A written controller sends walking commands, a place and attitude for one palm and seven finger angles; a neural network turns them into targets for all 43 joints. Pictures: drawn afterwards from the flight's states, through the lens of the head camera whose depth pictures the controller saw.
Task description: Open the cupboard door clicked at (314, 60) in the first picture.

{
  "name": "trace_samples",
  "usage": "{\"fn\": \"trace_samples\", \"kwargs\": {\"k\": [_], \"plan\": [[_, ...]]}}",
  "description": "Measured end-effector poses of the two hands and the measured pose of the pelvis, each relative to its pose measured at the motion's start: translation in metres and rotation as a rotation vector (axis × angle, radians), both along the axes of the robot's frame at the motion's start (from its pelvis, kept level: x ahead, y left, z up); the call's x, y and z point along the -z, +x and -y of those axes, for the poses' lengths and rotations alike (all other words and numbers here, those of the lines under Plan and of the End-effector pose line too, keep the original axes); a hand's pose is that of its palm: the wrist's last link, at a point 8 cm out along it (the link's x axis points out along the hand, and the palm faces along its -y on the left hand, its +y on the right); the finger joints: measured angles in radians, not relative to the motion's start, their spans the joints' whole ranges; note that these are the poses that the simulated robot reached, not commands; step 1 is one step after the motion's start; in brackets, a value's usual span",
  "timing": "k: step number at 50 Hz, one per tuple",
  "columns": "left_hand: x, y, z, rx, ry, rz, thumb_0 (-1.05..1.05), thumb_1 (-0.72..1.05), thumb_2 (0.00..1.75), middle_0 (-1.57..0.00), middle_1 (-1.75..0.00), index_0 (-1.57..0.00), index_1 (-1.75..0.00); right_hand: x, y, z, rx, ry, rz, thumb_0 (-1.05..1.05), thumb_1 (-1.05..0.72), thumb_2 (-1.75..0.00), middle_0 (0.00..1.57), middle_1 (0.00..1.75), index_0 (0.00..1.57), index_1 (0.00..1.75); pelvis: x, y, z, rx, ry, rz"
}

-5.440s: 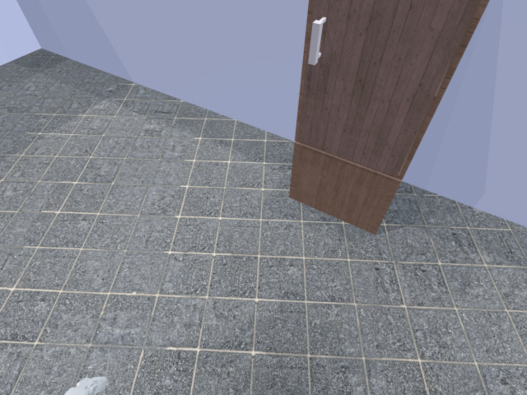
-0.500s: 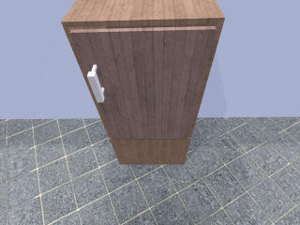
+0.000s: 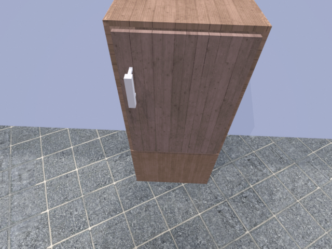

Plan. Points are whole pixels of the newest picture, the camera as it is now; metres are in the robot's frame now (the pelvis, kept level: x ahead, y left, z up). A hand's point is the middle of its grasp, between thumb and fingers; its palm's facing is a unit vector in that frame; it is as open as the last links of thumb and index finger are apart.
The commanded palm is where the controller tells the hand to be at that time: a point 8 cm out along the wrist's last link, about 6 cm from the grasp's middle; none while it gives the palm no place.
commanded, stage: come to a stop and stand still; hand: left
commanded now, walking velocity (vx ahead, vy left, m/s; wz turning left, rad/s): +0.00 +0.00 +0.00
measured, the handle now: (131, 87) +0.57 +0.16 +0.05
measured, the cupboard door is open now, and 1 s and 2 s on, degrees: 0 0 0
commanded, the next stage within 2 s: look again from close up in 0.28 s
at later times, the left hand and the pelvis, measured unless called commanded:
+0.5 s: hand out of the picture -0.02 +0.16 -0.18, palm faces -0.01 -0.98 -0.19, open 7.3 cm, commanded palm none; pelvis -0.02 -0.01 +0.00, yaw +1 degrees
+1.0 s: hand out of the picture +0.02 +0.17 -0.17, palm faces +0.00 -0.98 -0.21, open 7.3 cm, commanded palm +0.10 +0.21 -0.07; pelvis +0.01 -0.01 +0.00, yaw +0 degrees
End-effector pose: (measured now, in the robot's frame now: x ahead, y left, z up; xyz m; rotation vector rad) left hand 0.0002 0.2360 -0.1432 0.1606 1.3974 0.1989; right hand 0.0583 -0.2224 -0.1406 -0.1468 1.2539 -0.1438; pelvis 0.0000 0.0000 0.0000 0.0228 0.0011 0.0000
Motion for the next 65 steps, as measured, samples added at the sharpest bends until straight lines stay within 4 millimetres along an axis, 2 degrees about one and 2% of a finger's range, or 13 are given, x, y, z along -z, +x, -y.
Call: {"fn": "trace_samples", "kwargs": {"k": [7,13,19,23,27,34,51,52,53,57,59,62,65], "plan": [[-0.005,-0.02,0.018,0.02,-0.032,-0.031,0.0,0.91,0.9,-0.2,-0.3,-0.2,-0.3,0.0,-0.03,0.007,0.029,0.005,-0.042,0.0,-0.94,-0.9,0.2,0.3,0.2,0.3,-0.006,-0.007,0.001,0.002,-0.013,0.015],[-0.001,-0.024,0.032,0.023,-0.062,-0.028,0.0,0.91,0.9,-0.2,-0.3,-0.2,-0.3,-0.001,-0.069,0.007,0.041,0.004,-0.137,0.0,-0.93,-0.9,0.2,0.3,0.2,0.3,-0.007,-0.012,0.006,0.002,-0.015,0.02],[-0.001,-0.028,0.036,0.023,-0.068,-0.038,0.01,0.91,0.9,-0.2,-0.3,-0.2,-0.3,0.0,-0.103,0.001,0.064,0.02,-0.216,0.01,-0.92,-0.9,0.2,0.3,0.2,0.3,-0.007,-0.015,0.009,0.0,-0.016,0.018],[0.001,-0.029,0.034,0.049,-0.051,-0.022,0.01,0.91,0.9,-0.2,-0.3,-0.2,-0.3,0.005,-0.111,-0.003,0.052,0.04,-0.219,0.01,-0.91,-0.9,0.2,0.3,0.2,0.3,-0.002,-0.019,0.007,-0.011,-0.036,0.005],[0.001,-0.024,0.026,0.051,-0.032,-0.005,0.0,0.91,0.9,-0.2,-0.3,-0.2,-0.3,0.012,-0.109,-0.01,0.04,0.057,-0.198,0.01,-0.91,-0.9,0.2,0.3,0.2,0.3,0.003,-0.018,0.004,-0.018,-0.033,0.001],[-0.005,-0.008,0.016,0.048,-0.002,0.032,0.0,0.91,0.9,-0.2,-0.3,-0.2,-0.3,0.017,-0.085,-0.018,0.015,0.079,-0.154,0.01,-0.92,-0.9,0.2,0.3,0.2,0.3,0.003,-0.01,0.002,-0.012,-0.018,-0.001],[-0.003,0.02,0.019,0.059,-0.009,0.048,0.0,0.91,0.9,-0.2,-0.3,-0.2,-0.3,0.004,-0.026,0.018,-0.006,-0.008,-0.069,0.01,-0.91,-0.9,0.2,0.3,0.2,0.3,0.0,0.008,0.009,0.003,-0.019,-0.003],[-0.008,0.03,0.018,0.007,-0.008,0.099,0.01,0.91,0.9,-0.2,-0.3,-0.2,-0.3,0.001,-0.02,0.02,-0.001,-0.014,-0.033,0.01,-0.91,-0.9,0.2,0.3,0.2,0.3,0.0,0.008,0.01,-0.003,-0.021,-0.006],[-0.022,0.048,0.014,-0.026,0.008,0.22,0.01,0.91,0.9,-0.2,-0.31,-0.21,-0.3,-0.004,-0.012,0.022,-0.009,-0.03,0.032,0.01,-0.91,-0.9,0.2,0.3,0.2,0.3,0.001,0.008,0.011,-0.005,-0.015,-0.008],[-0.099,0.127,0.01,-0.055,0.07,0.774,0.02,0.89,0.89,-0.2,-0.32,-0.21,-0.32,-0.02,0.034,0.032,-0.031,-0.062,0.316,0.01,-0.91,-0.9,0.2,0.3,0.2,0.3,0.006,0.006,0.014,-0.043,-0.002,-0.029],[-0.129,0.157,0.011,-0.035,0.054,1.011,0.02,0.87,0.88,-0.2,-0.34,-0.21,-0.33,-0.027,0.059,0.038,-0.053,-0.07,0.423,0.01,-0.91,-0.9,0.2,0.3,0.2,0.3,0.012,0.001,0.017,-0.051,-0.009,-0.063],[-0.148,0.175,0.02,0.052,-0.013,1.278,0.01,0.81,0.85,-0.2,-0.37,-0.21,-0.37,-0.034,0.094,0.048,-0.089,-0.078,0.56,0.01,-0.91,-0.9,0.2,0.3,0.2,0.3,0.027,-0.007,0.024,-0.04,-0.01,-0.129],[-0.138,0.167,0.031,0.186,-0.085,1.398,0.0,0.75,0.83,-0.21,-0.41,-0.21,-0.4,-0.038,0.124,0.056,-0.135,-0.088,0.674,0.01,-0.91,-0.9,0.2,0.3,0.2,0.3,0.048,-0.016,0.031,-0.033,-0.011,-0.181]]}}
